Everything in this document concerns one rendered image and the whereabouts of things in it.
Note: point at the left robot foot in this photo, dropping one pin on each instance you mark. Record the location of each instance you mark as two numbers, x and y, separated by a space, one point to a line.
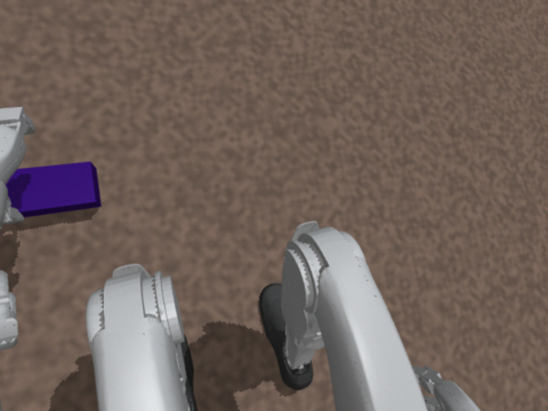
189 368

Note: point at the right robot foot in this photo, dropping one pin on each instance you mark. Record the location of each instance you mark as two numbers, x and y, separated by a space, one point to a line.
274 324

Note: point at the left robot hand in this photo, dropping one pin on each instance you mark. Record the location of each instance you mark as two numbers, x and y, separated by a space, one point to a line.
14 124

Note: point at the right robot hand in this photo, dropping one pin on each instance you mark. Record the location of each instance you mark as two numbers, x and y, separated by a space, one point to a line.
449 396

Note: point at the left robot arm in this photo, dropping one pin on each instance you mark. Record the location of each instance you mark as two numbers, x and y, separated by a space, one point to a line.
8 318

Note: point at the small box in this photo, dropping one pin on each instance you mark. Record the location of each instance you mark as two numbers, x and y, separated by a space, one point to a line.
55 188

